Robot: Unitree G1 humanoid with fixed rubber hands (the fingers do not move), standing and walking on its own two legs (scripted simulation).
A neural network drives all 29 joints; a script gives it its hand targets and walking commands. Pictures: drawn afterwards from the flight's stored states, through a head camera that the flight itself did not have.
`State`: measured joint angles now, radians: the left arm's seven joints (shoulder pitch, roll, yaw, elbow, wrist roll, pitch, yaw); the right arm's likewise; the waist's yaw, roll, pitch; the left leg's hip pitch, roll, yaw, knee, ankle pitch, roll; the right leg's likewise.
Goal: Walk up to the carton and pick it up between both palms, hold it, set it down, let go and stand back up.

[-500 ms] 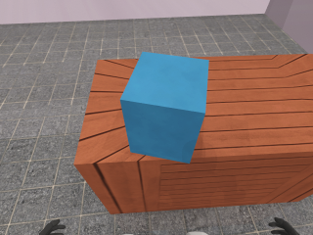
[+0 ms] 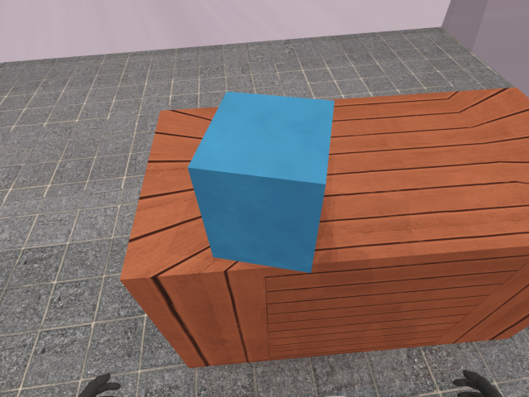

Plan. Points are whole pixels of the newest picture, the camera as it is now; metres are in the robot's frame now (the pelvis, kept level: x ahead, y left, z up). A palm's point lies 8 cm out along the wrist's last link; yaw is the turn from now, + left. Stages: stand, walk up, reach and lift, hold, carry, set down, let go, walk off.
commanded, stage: walk up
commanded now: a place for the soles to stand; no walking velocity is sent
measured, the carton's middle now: (269, 184) +0.48 +0.00 +0.03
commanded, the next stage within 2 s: reach and lift in 0.26 s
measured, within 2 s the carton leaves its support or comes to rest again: neither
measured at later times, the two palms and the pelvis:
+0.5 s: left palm out of the picture +0.15 +0.28 -0.10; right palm (468, 393) +0.14 -0.29 -0.10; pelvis +0.01 +0.00 -0.01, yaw +0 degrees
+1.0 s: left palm (105, 374) +0.17 +0.26 -0.04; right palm (458, 392) +0.13 -0.25 -0.06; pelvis +0.00 +0.00 +0.02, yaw +0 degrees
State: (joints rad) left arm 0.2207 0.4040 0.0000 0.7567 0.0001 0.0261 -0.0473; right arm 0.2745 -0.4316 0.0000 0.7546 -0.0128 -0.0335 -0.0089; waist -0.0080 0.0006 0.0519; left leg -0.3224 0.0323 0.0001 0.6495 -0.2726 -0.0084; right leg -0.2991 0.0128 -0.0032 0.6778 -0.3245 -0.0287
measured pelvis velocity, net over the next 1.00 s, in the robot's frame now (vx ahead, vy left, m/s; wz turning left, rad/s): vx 0.00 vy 0.00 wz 0.00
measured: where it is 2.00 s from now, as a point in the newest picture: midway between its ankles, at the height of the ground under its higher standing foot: outside the picture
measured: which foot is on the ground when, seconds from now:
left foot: down 0.00-1.00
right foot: down 0.00-1.00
